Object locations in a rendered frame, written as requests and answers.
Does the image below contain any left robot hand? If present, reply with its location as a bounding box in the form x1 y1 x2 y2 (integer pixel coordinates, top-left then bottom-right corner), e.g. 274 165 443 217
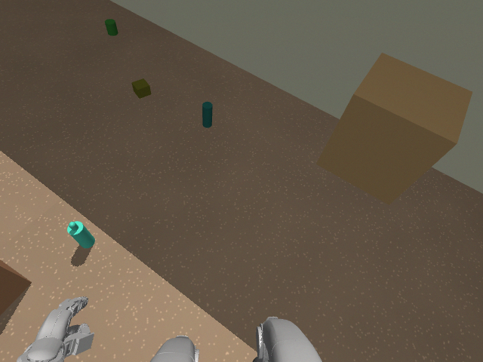
35 296 94 357

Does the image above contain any left robot arm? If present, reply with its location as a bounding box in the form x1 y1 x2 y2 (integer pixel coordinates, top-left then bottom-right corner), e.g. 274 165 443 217
17 337 65 362

